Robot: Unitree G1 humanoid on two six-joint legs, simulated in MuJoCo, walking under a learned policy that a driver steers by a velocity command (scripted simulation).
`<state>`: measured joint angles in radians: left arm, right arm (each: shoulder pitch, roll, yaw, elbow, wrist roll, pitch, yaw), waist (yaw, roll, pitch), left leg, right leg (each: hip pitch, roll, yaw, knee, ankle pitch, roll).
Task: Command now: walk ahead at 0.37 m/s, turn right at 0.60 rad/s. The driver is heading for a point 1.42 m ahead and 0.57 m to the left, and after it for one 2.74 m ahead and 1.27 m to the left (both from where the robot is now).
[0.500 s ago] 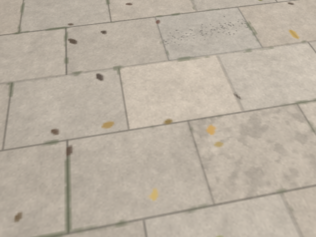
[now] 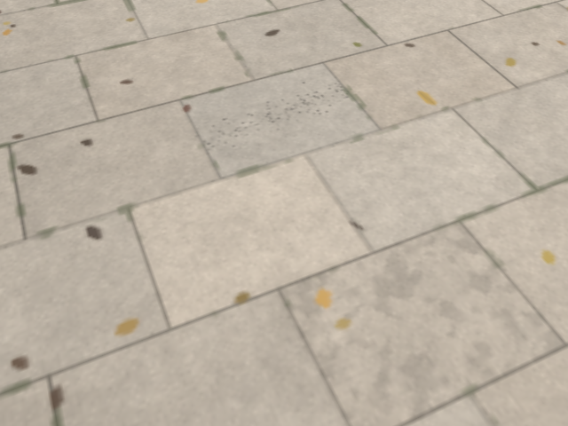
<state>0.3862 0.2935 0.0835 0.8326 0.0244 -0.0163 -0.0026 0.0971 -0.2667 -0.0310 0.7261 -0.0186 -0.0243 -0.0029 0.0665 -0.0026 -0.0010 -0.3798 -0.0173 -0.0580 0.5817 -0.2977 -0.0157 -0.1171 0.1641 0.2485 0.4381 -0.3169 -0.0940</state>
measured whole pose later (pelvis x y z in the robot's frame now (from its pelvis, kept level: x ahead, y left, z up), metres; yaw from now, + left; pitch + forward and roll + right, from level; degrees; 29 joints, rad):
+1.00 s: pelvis +0.43 +0.05 -0.02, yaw +21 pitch +2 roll -1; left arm 0.42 0.25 0.04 0.90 0.02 -0.06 0.01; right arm 0.03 -0.26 -0.04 0.68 -0.05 -0.01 0.06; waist 0.06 0.01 0.06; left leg -0.49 -0.03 0.11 0.59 -0.15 0.15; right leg 0.04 -0.09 -0.29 0.58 -0.47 0.02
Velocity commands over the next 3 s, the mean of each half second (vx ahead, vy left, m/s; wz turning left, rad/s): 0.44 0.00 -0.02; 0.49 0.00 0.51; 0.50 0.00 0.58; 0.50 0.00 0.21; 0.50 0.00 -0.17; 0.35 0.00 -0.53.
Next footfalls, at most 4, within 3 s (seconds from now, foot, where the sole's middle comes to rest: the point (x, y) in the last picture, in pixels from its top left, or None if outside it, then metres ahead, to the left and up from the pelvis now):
0.02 left None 0.09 0.12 -0.77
0.46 right None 0.31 -0.11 -0.77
0.98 left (246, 401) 0.55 0.16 -0.77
1.52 right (254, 276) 0.90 0.17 -0.77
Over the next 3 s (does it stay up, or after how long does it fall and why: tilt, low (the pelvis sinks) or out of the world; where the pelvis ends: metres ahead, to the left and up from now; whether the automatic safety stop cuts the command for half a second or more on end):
stays up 1.28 0.63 0.00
